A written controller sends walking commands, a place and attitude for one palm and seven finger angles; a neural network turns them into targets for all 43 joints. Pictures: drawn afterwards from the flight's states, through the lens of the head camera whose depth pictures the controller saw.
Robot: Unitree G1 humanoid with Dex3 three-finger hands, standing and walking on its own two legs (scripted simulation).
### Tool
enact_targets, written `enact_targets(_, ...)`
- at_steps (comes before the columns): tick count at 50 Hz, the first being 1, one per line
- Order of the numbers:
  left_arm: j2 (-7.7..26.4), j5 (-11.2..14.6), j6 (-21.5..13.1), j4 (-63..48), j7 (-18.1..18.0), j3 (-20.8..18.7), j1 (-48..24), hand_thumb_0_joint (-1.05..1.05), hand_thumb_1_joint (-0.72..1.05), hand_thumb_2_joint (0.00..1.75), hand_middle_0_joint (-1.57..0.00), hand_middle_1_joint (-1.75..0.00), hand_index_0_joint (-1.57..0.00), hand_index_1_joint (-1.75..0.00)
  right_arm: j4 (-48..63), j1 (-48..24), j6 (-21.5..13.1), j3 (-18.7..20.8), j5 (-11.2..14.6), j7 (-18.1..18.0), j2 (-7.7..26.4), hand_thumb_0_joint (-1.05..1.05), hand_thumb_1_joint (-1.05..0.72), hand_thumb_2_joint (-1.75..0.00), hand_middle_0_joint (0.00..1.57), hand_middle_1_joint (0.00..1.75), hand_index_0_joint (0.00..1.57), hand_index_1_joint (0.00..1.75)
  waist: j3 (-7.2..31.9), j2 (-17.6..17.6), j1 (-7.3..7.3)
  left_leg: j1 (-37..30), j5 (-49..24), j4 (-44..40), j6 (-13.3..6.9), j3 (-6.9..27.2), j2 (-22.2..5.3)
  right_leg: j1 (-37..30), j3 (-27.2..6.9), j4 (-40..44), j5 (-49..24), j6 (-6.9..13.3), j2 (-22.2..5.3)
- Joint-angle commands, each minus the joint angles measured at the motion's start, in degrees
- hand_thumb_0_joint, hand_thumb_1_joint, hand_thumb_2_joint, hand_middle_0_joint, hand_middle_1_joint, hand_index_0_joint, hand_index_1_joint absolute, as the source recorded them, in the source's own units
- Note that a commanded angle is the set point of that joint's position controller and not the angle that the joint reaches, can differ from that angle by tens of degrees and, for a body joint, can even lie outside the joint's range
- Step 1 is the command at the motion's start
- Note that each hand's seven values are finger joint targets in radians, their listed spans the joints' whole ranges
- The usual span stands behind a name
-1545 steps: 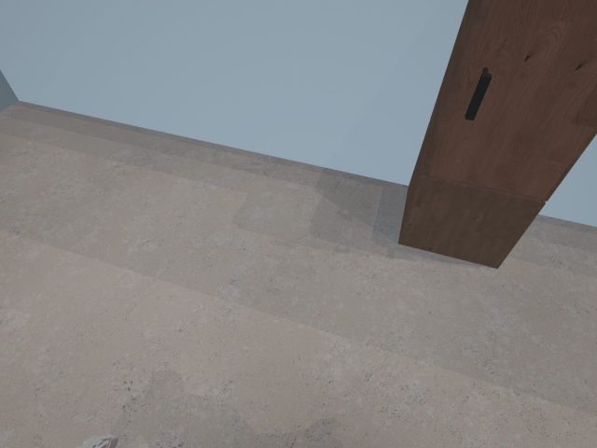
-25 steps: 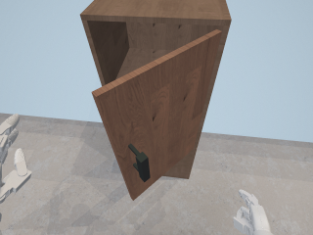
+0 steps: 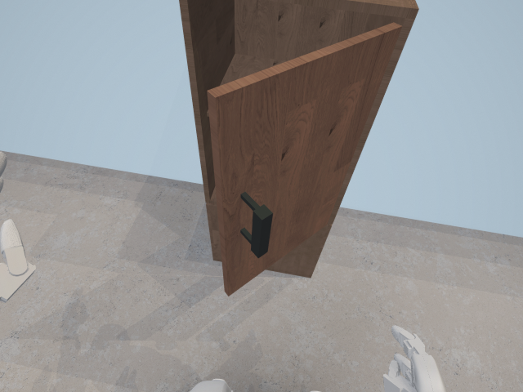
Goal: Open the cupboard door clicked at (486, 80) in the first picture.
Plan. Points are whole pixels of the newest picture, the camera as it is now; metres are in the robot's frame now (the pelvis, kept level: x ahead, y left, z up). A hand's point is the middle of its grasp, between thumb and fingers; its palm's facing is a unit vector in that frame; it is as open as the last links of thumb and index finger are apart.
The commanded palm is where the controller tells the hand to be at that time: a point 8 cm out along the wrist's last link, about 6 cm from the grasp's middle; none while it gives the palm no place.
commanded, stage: step back with the hand held close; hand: left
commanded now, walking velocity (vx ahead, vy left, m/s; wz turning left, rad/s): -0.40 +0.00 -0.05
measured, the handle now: (253, 225) +0.39 +0.05 +0.00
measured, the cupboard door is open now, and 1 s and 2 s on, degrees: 49 49 49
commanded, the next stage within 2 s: stop stepping back and stand still in 0.50 s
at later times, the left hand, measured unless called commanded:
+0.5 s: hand out of the picture +0.12 +0.28 +0.19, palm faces +0.47 -0.75 -0.46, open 7.4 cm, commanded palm +0.06 +0.30 +0.19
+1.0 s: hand out of the picture +0.04 +0.22 +0.18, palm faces +0.31 -0.80 -0.51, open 7.4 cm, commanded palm -0.01 +0.26 +0.19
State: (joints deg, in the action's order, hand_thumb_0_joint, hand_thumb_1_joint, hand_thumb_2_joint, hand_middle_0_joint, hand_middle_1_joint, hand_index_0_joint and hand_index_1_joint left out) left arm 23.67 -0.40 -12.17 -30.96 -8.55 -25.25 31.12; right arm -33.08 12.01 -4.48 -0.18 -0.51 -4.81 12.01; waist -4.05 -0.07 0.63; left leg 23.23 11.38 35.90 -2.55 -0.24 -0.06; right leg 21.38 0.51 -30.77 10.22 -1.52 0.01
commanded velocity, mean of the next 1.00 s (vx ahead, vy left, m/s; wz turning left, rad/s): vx -0.14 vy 0.02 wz -0.05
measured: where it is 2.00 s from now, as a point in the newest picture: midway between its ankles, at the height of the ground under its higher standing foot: outside the picture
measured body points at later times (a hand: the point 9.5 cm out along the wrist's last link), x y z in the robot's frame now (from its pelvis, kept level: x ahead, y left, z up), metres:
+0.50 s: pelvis -0.07 +0.00 +0.01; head -0.04 +0.04 +0.46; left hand +0.09 +0.32 +0.21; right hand +0.11 -0.22 -0.06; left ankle +0.05 +0.09 -0.72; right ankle -0.13 -0.14 -0.66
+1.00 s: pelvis -0.16 -0.03 +0.01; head -0.17 -0.01 +0.46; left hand +0.02 +0.26 +0.20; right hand -0.05 -0.29 -0.07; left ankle -0.06 +0.07 -0.71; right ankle -0.20 -0.11 -0.73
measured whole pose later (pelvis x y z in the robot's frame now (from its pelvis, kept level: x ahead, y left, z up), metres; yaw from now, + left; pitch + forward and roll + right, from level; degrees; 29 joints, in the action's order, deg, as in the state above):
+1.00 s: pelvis -0.16 -0.03 +0.01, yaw -3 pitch -1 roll +0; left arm 26.4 2.7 -9.7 -30.5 -7.9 -24.9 36.3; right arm -37.2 15.5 -7.2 -0.2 -1.2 -4.0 12.3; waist 0.7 1.7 -2.5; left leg 24.7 12.1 34.2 0.1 0.4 1.1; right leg 9.6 2.6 -28.0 17.2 3.1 2.2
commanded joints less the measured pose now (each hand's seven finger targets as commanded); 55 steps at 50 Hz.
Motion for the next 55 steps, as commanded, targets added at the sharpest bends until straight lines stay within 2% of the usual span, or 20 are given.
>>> enact_targets(1,10.1,-0.2,-4.3,-11.8,-1.6,-8.2,-2.8,0.00,0.90,0.90,-0.20,-0.30,-0.20,-0.30,9.4,-6.5,-4.5,3.4,0.1,-0.9,8.6,0.00,-0.90,-0.90,0.20,0.30,0.20,0.30,7.4,-10.0,-0.22,15.7,26.2,-21.8,-3.5,11.8,-9.8,-18.7,-2.0,-7.0,1.8,0.5,2.2)
enact_targets(5,10.6,-0.8,-4.9,-10.5,-0.8,-9.4,-3.2,0.00,0.90,0.90,-0.20,-0.30,-0.20,-0.30,9.2,-7.0,-4.9,3.9,-0.5,-0.4,8.9,0.00,-0.90,-0.90,0.20,0.30,0.20,0.30,5.2,-8.6,-0.09,22.5,27.5,-18.1,-4.7,10.7,-9.1,-21.3,-6.5,-7.6,-0.9,1.1,1.9)
enact_targets(10,11.1,1.0,-4.6,-12.1,-0.9,-7.1,-4.1,0.00,0.90,0.90,-0.20,-0.30,-0.20,-0.30,6.6,-5.3,-3.8,4.2,0.1,0.7,7.3,0.00,-0.90,-0.90,0.20,0.30,0.20,0.30,7.5,6.8,-0.95,-4.5,13.0,9.7,2.3,0.9,1.2,8.6,-20.4,15.4,13.5,9.0,-12.5)
enact_targets(12,11.3,1.5,-3.8,-12.1,-1.5,-6.8,-3.5,0.00,0.90,0.90,-0.20,-0.30,-0.20,-0.30,6.0,-5.4,-2.4,3.8,0.2,1.2,6.1,0.00,-0.90,-0.90,0.20,0.30,0.20,0.30,9.5,10.6,-1.36,-10.2,9.7,13.3,2.8,0.0,1.3,11.6,-15.7,15.0,8.1,9.1,-14.1)
enact_targets(14,12.5,1.8,-3.5,-12.9,-1.7,-8.4,-3.0,0.00,0.90,0.90,-0.20,-0.30,-0.20,-0.30,6.1,-6.0,-2.0,3.7,0.5,0.7,6.2,0.00,-0.90,-0.90,0.20,0.30,0.20,0.30,7.5,6.6,-1.61,-10.8,10.2,-0.9,2.0,1.4,-0.1,11.5,-10.5,10.3,8.0,5.7,-9.8)
enact_targets(16,13.2,1.1,-5.2,-16.8,-1.7,-10.5,-2.2,0.00,0.90,0.90,-0.20,-0.30,-0.20,-0.30,7.9,-8.5,-3.2,4.1,-0.2,-0.4,8.6,0.00,-0.90,-0.90,0.20,0.30,0.20,0.30,8.2,-18.5,-0.42,6.7,17.1,-22.8,-3.8,19.1,-14.8,-3.0,-1.8,-13.7,8.5,0.5,2.7)
enact_targets(17,13.3,0.8,-5.8,-17.3,-1.6,-11.9,-2.1,0.00,0.90,0.90,-0.20,-0.30,-0.20,-0.30,7.5,-7.7,-4.5,4.5,-1.2,-0.4,7.8,0.00,-0.90,-0.90,0.20,0.30,0.20,0.30,12.4,-22.4,-0.92,15.3,27.5,-31.9,-7.5,27.7,-21.5,-12.5,-2.3,-33.0,14.5,0.0,6.9)
enact_targets(20,12.4,1.9,-5.3,-16.3,-1.8,-10.9,-2.3,0.00,0.90,0.90,-0.20,-0.30,-0.20,-0.30,5.9,-7.1,-6.6,5.3,-0.6,0.6,7.0,0.00,-0.90,-0.90,0.20,0.30,0.20,0.30,12.6,-6.3,-0.33,-1.3,6.0,-21.2,-8.0,18.0,-18.8,1.0,-5.5,-36.4,17.6,0.7,3.9)
enact_targets(28,9.4,3.5,-2.3,-13.5,-1.1,-3.7,-3.9,0.00,0.90,0.90,-0.20,-0.30,-0.20,-0.30,2.6,-5.7,-6.3,3.7,-1.2,1.6,6.9,0.00,-0.90,-0.90,0.20,0.30,0.20,0.30,14.5,-14.6,-0.42,-12.9,7.3,-28.0,0.4,8.5,-13.1,-7.9,3.2,0.3,20.2,3.5,4.0)
enact_targets(30,13.0,4.0,-3.0,-13.9,-0.3,-6.4,-1.6,0.00,0.90,0.90,-0.20,-0.30,-0.20,-0.30,3.1,-4.9,-4.6,3.5,-1.4,1.9,6.2,0.00,-0.90,-0.90,0.20,0.30,0.20,0.30,16.1,-8.8,-0.36,-16.7,-4.6,-18.3,3.3,3.8,-9.8,-9.0,-1.1,15.8,10.0,5.9,-1.1)
enact_targets(32,16.5,4.7,-3.9,-14.4,-0.3,-8.8,-1.2,0.00,0.90,0.90,-0.20,-0.30,-0.20,-0.30,4.5,-7.1,-3.8,2.2,-0.7,1.2,5.3,0.00,-0.90,-0.90,0.20,0.30,0.20,0.30,11.8,5.5,-0.30,-18.3,1.8,2.3,4.9,-2.7,-2.3,4.1,-10.0,22.1,2.9,9.0,-14.2)
enact_targets(33,18.6,4.4,-4.4,-14.9,-0.8,-11.4,-2.5,0.00,0.90,0.90,-0.20,-0.30,-0.20,-0.30,4.7,-7.2,-4.3,2.1,-1.4,1.0,5.4,0.00,-0.90,-0.90,0.20,0.30,0.20,0.30,11.3,5.4,0.35,-14.1,5.2,10.1,4.8,-2.9,-2.1,4.6,-10.5,21.1,-2.2,10.2,-18.3)
enact_targets(35,15.2,4.3,-2.2,-12.8,-0.4,-9.1,-2.3,0.00,0.90,0.90,-0.20,-0.30,-0.20,-0.30,5.8,-7.6,-4.8,2.1,0.8,0.3,5.7,0.00,-0.90,-0.90,0.20,0.30,0.20,0.30,12.4,14.0,-0.31,-6.8,5.0,14.5,3.9,0.3,-0.1,-3.8,-5.4,11.4,-16.6,9.7,-13.9)
enact_targets(38,12.3,4.6,0.0,-10.5,-0.4,-8.3,1.2,0.00,0.90,0.90,-0.20,-0.30,-0.20,-0.30,5.5,-6.7,-4.7,1.4,0.7,-1.1,6.8,0.00,-0.90,-0.90,0.20,0.30,0.20,0.30,9.4,-5.6,-1.90,-15.8,-13.1,-11.1,2.1,2.7,-2.9,-3.5,2.9,1.2,-5.2,2.0,-4.3)
enact_targets(40,11.8,4.5,-0.8,-7.9,-0.5,-7.0,1.3,0.00,0.90,0.90,-0.20,-0.30,-0.20,-0.30,5.8,-5.9,-6.6,2.1,1.1,-1.1,8.4,0.00,-0.90,-0.90,0.20,0.30,0.20,0.30,9.2,-11.8,-1.02,-14.8,-3.3,-21.2,-0.8,17.7,-10.4,-3.3,2.2,-3.5,14.3,0.8,2.0)
enact_targets(42,13.7,3.8,-1.8,-11.8,-1.1,-8.7,0.3,0.00,0.90,0.90,-0.20,-0.30,-0.20,-0.30,5.1,-5.7,-7.4,1.7,-0.6,-0.9,7.0,0.00,-0.90,-0.90,0.20,0.30,0.20,0.30,9.6,-14.6,-0.89,-8.8,16.8,-31.1,0.6,21.7,-11.6,-7.1,0.4,-9.2,20.2,1.9,2.3)
enact_targets(46,11.5,3.2,-1.5,-11.3,-0.9,-6.9,6.6,0.00,0.90,0.90,-0.20,-0.30,-0.20,-0.30,6.0,-5.7,-6.6,2.0,-0.4,0.0,7.5,0.00,-0.90,-0.90,0.20,0.30,0.20,0.30,8.7,-8.7,-0.62,1.0,16.9,-21.7,2.1,6.6,-4.2,-18.5,2.1,9.7,14.9,3.7,1.0)
enact_targets(48,12.8,3.3,-1.5,-11.1,-0.7,-7.4,5.3,0.00,0.90,0.90,-0.20,-0.30,-0.20,-0.30,5.3,-5.6,-5.3,2.9,-0.4,0.5,7.4,0.00,-0.90,-0.90,0.20,0.30,0.20,0.30,6.5,9.1,-0.62,-4.0,6.2,8.4,3.8,1.2,1.4,0.2,-18.5,24.3,28.8,9.9,-15.0)
enact_targets(49,12.4,3.4,-1.5,-11.6,-0.9,-7.7,2.1,0.00,0.90,0.90,-0.20,-0.30,-0.20,-0.30,3.9,-4.4,-5.2,3.3,-0.4,0.5,7.7,0.00,-0.90,-0.90,0.20,0.30,0.20,0.30,3.6,10.8,-0.91,0.4,5.4,17.4,3.7,2.1,0.3,3.0,-21.3,24.9,27.0,11.9,-18.4)
enact_targets(55,9.4,1.6,-2.7,-2.1,-1.4,-3.5,-7.9,0.00,0.90,0.90,-0.20,-0.30,-0.20,-0.30,1.9,-3.5,-7.5,2.5,0.2,-1.1,7.1,0.00,-0.90,-0.90,0.20,0.30,0.20,0.30,2.6,2.0,-1.53,-7.7,4.4,-6.6,0.6,-2.2,-1.6,-4.0,-9.3,13.1,6.4,6.8,-12.1)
